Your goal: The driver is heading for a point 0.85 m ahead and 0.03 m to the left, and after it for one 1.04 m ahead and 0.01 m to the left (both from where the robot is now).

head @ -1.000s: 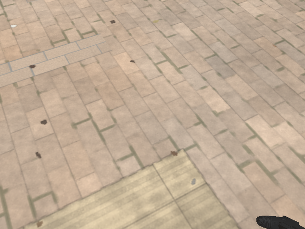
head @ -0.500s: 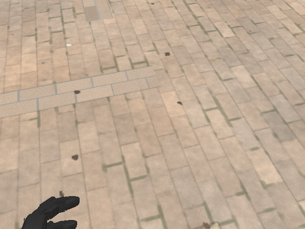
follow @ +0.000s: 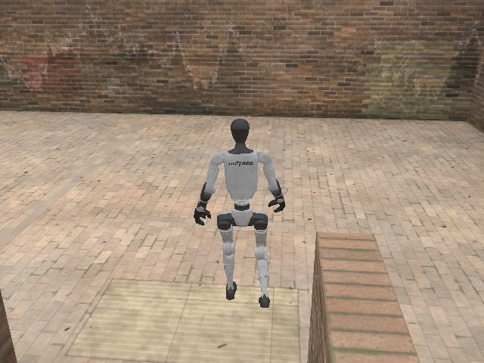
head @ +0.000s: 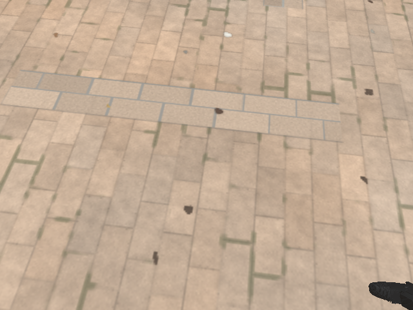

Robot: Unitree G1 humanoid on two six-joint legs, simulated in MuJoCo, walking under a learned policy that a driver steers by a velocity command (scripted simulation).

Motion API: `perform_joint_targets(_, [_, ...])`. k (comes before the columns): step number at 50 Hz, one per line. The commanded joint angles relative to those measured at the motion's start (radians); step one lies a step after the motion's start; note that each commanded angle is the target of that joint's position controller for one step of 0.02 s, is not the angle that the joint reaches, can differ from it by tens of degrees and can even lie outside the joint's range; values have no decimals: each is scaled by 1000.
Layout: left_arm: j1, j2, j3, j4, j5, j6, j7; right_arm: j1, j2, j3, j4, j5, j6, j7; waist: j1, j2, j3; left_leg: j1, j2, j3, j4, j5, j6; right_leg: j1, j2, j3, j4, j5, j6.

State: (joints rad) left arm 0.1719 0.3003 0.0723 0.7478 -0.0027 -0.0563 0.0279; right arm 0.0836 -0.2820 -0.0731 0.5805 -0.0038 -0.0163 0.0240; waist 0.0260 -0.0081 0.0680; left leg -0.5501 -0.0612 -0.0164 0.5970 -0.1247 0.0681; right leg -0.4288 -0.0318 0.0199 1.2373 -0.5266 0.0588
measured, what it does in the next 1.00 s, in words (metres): steps on the spot: right foot, then left foot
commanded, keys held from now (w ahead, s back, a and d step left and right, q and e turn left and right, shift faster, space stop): q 0.24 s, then no key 0.62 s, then w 0.14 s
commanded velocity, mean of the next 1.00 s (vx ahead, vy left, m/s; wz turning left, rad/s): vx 0.05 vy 0.00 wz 0.28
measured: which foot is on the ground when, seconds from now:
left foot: down 0.00-0.36, up 0.38-0.66, down 0.68-1.00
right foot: up 0.00-0.34, down 0.36-1.00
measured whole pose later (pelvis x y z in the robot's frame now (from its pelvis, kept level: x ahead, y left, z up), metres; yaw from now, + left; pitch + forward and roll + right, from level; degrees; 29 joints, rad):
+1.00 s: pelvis +0.06 -0.02 +0.01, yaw +14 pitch -1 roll +0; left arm 0.25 0.24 0.06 0.76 -0.01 -0.02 0.02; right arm 0.27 -0.19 -0.04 0.69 0.00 0.00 -0.02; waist 0.01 0.00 -0.01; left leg -0.23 -0.01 -0.06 0.62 -0.39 0.02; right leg -0.34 -0.01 -0.01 0.72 -0.41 -0.01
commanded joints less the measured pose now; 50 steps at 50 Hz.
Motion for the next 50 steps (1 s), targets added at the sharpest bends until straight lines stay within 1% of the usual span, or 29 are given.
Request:
perform_joint_targets(1, [8, 109, 16, -88, 18, 4, 19, 84, -133, -41, -65, 17, -2, -20, -41, 43, -308, 475, 282, -394, -195, 397, 224, -279, -39, 76, 60, 79, 1])
perform_joint_targets(4, [16, 80, 12, -92, 17, 29, 20, 43, -140, -44, -69, -5, 5, -30, 7, 87, -263, 289, 227, -343, -225, 429, 205, -165, -12, 51, -67, 104, -1])
perform_joint_targets(6, [-5, 61, 5, -95, 20, 33, 24, 50, -152, -50, -64, -1, 8, -42, 3, 81, -273, 276, 214, -344, -219, 413, 201, -160, 7, 56, -159, 135, 8])
perform_joint_targets(9, [-51, 45, -1, -105, 16, 43, 22, 39, -155, -54, -69, 10, 28, -59, -7, 99, -270, 239, 186, -372, -231, 170, 173, -128, 24, 71, -268, 206, 13])
perform_joint_targets(12, [-91, 43, 0, -119, 11, 47, 17, 38, -149, -54, -72, 9, 43, -62, -24, 138, -235, 206, 165, -414, -246, -29, 150, -82, 43, 77, -373, 221, 7])
perform_joint_targets(15, [-84, 43, 0, -120, 7, 39, 5, 57, -128, -45, -64, 4, 50, -56, -40, 170, -234, 241, 172, -436, -205, -18, 138, -5, 45, 58, -498, 206, -9])
perform_joint_targets(17, [-45, 27, 2, -111, 10, 30, -10, 61, -106, -33, -57, 10, 56, -53, -10, 166, -222, 214, 143, -422, -153, -4, 104, 134, 52, 21, -706, 312, -40])
perform_joint_targets(18, [-28, 51, 10, -112, 22, 29, -14, 98, -81, -26, -48, 9, 56, -54, -15, 126, -212, 163, 103, -394, -100, -83, 61, 222, -11, 67, -776, 373, -71])
perform_joint_targets(19, [-28, 120, 22, -130, 45, 33, -12, 159, -35, -14, -47, -5, 52, -54, -59, -91, -215, 56, -13, -261, 109, -357, -10, 308, -215, 260, -834, 544, -155])
perform_joint_targets(20, [-27, 148, 32, -121, 67, 34, -14, 114, -102, -34, -76, 10, 38, -55, -47, -315, -153, -36, -82, -126, 258, -496, -63, 205, -359, 482, -927, 623, -321])
perform_joint_targets(21, [-54, 118, 29, -140, 56, 28, -8, 77, -168, -56, -68, 2, 29, -55, -26, -227, -143, -38, -40, -167, 445, -470, -97, 182, -358, 494, -928, 599, -360])
perform_joint_targets(22, [-82, 99, 25, -143, 39, 30, -1, 85, -175, -63, -46, 9, 34, -53, -36, -157, -137, -51, -39, -160, 533, -419, -113, 191, -307, 410, -904, 601, -326])
perform_joint_targets(23, [-103, 77, 18, -148, 23, 33, 2, 111, -147, -59, -17, 8, 47, -56, -48, -112, -135, -44, -29, -152, 579, -388, -131, 198, -256, 339, -886, 602, -287])
perform_joint_targets(24, [-114, 64, 13, -144, 11, 35, 4, 121, -118, -51, -10, 5, 55, -58, -52, -104, -130, -43, -20, -148, 607, -354, -142, 202, -238, 302, -876, 632, -275])
perform_joint_targets(26, [-117, 29, -2, -136, 14, 45, 3, 115, -49, -26, -5, 10, 60, -54, -58, -112, -136, 29, -1, -91, 495, -314, -155, 190, -167, 192, -869, 658, -245])
perform_joint_targets(28, [-90, 29, -1, -120, 13, 55, 0, 68, 3, 0, -15, 9, 55, -49, -28, -165, -160, 119, 39, -31, 266, -320, -158, 224, -126, 140, -852, 640, -230])
perform_joint_targets(30, [-25, 58, 7, -98, 10, 61, -1, 49, -4, 0, -15, 13, 50, -43, 2, -209, -164, 190, 42, -4, 90, -335, -155, 260, -144, 168, -838, 606, -251])
perform_joint_targets(31, [-21, 65, 8, -95, 4, 63, -2, 72, -17, -5, -1, 16, 49, -41, -8, -204, -162, 243, 38, 10, -27, -250, -146, 256, -146, 175, -822, 593, -250])
perform_joint_targets(33, [19, 51, 2, -81, -7, 54, -5, 106, -36, -9, 20, 3, 45, -40, -21, -171, -152, 383, 46, -12, -228, -46, -107, 198, -130, 175, -802, 561, -197])
perform_joint_targets(34, [33, 39, -4, -83, 4, 41, -10, 115, -84, -15, 7, -10, 44, -45, -9, -92, -174, 465, 120, -93, -201, 98, -75, 137, -108, 151, -766, 495, -140])
perform_joint_targets(35, [69, 16, -9, -90, 21, 24, -19, 100, -136, -28, 24, -18, 45, -47, 48, 100, -182, 435, 168, -139, -125, 119, -20, 109, -23, 49, -746, 377, -83])
perform_joint_targets(36, [13, 17, -13, -91, 34, 18, -20, 88, -63, -15, 22, -17, 40, -38, 13, 144, -178, 332, 162, -147, -154, -22, 9, 183, -3, 11, -732, 316, -39])
perform_joint_targets(37, [-28, 29, -9, -95, 34, 20, -20, 74, -20, -1, 20, -23, 35, -33, 1, 118, -143, 292, 148, -143, -173, -105, 0, 194, 1, 8, -726, 325, -24])
perform_joint_targets(40, [-29, 13, -7, -92, 25, 35, -10, 78, -34, -2, 26, -17, 17, -37, -3, 103, -79, 237, 126, -126, -176, -136, -30, 189, 0, 11, -717, 353, -35])
perform_joint_targets(43, [-7, 5, -5, -78, 20, 37, -5, 97, -17, 5, 32, -14, 12, -43, -4, 83, -63, 224, 119, -123, -173, -150, -33, 192, 0, 11, -720, 348, -36])
perform_joint_targets(45, [14, 2, -2, -62, 14, 39, -3, 138, -42, -5, 42, -8, 17, -47, -22, 101, -66, 229, 119, -147, -212, -412, -4, 158, 48, -48, -657, 176, -35])
perform_joint_targets(47, [-4, 12, 5, -74, -2, 27, -4, 187, -103, -21, 47, 2, 21, -48, -53, 180, 2, 224, 220, -313, -328, -694, 78, 27, 78, -93, -522, 76, -46])
perform_joint_targets(48, [-23, 16, 7, -85, -13, 16, -7, 201, -118, -24, 55, 8, 16, -49, -62, 202, 43, 215, 273, -398, -364, -737, 119, -18, 64, -78, -464, 75, -63])
perform_joint_targets(50, [-12, 11, 9, -87, -24, -10, -20, 191, -105, -19, 66, 18, -2, -51, -45, 219, 73, 228, 319, -455, -368, -675, 153, -60, 21, -37, -430, 58, -107])
Velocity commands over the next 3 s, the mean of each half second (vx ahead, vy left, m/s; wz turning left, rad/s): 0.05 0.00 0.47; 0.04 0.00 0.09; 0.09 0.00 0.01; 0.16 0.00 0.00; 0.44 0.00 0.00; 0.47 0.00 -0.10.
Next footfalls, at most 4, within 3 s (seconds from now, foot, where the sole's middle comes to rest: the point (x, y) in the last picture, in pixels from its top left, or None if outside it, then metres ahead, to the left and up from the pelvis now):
0.36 right None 0.15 -0.11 -0.76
0.68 left None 0.04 0.11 -0.76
1.38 left None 0.17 0.14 -0.76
2.40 right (217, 249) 0.57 0.00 -0.76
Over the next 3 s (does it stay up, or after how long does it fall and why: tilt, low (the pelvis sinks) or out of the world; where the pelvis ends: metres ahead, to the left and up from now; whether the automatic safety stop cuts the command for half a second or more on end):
stays up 0.68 0.16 0.01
